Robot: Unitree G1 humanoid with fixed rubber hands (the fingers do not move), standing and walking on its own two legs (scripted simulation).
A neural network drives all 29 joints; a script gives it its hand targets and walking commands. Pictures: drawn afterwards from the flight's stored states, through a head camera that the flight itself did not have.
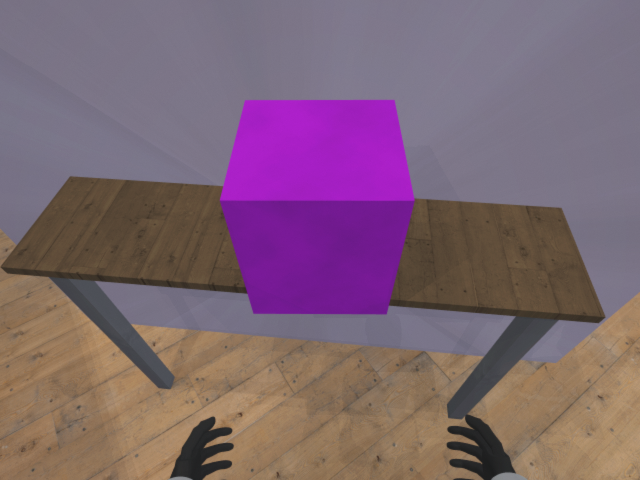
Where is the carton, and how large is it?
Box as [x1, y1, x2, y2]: [220, 100, 414, 313]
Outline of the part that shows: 245,100 220,197 220,202 253,313 386,313 414,201 394,100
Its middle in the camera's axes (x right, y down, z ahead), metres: +0.00 -0.04 +0.58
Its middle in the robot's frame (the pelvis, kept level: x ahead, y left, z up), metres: +0.48 +0.01 +0.05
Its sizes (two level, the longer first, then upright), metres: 0.210 0.200 0.250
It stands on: a table, 0.70 m high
